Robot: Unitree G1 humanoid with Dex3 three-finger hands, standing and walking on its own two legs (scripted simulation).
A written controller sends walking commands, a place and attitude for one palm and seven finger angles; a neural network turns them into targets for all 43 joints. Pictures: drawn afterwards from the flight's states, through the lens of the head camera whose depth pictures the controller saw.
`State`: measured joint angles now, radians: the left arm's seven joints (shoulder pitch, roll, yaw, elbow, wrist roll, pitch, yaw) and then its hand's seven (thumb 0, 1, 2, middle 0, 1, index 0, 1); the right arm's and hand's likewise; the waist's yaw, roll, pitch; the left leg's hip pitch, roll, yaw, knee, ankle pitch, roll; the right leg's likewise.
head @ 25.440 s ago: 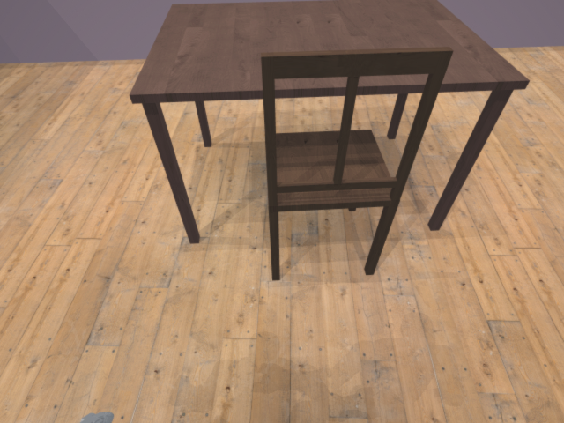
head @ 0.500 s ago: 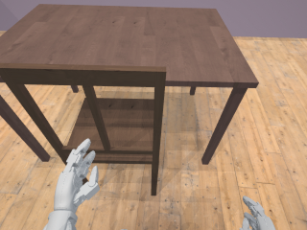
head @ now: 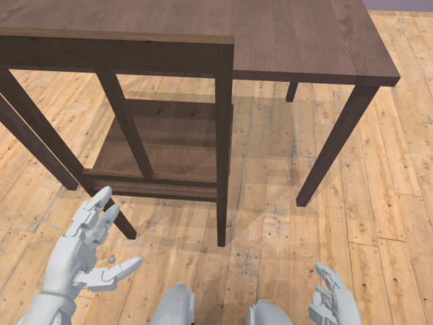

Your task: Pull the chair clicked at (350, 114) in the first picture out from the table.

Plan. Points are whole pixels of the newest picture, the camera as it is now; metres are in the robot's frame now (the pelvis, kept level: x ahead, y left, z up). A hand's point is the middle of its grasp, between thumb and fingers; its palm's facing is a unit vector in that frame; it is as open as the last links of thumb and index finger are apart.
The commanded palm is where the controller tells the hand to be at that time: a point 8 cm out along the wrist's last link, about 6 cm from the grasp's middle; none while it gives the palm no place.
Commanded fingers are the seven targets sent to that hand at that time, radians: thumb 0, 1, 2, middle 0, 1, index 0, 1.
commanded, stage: raise the hand toward the chair's back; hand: left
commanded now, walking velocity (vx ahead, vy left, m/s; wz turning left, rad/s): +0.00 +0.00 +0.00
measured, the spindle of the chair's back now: (131, 133) +0.48 +0.21 +0.04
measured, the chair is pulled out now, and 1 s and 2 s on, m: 0.00 0.00 0.00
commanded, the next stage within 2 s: aim the fingers beside a spindle in 1.32 s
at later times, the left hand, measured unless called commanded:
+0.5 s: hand (80, 251) +0.23 +0.23 +0.06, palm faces -0.02 -1.00 -0.05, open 16.3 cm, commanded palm +0.21 +0.29 +0.06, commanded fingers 0.00 -0.50 0.30 -0.06 -0.08 -0.06 -0.08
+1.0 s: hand (68, 231) +0.25 +0.25 +0.07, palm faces -0.03 -1.00 -0.05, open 16.9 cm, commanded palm +0.23 +0.31 +0.07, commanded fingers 0.00 -0.50 0.30 -0.06 -0.08 -0.06 -0.08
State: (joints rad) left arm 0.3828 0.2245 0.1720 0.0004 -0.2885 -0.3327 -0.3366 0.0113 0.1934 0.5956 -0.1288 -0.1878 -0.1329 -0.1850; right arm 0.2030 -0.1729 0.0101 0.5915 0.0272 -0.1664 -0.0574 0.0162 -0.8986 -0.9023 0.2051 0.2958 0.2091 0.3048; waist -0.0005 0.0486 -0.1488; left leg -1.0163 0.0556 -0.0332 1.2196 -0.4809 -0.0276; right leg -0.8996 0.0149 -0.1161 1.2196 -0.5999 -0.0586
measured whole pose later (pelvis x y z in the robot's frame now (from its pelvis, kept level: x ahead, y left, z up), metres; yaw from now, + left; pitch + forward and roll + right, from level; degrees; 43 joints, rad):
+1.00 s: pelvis +0.01 +0.05 +0.02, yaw -1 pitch +15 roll -4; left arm 0.31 0.29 0.23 0.05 -0.29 -0.36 -0.29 -0.01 -0.49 0.30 -0.06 -0.08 -0.06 -0.08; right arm 0.26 -0.25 0.01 0.55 0.03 -0.18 -0.04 0.02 -0.90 -0.90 0.20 0.30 0.21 0.30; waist -0.04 0.03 -0.15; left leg -0.93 0.03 0.00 1.12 -0.46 0.04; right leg -0.79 -0.01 -0.09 1.06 -0.53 0.01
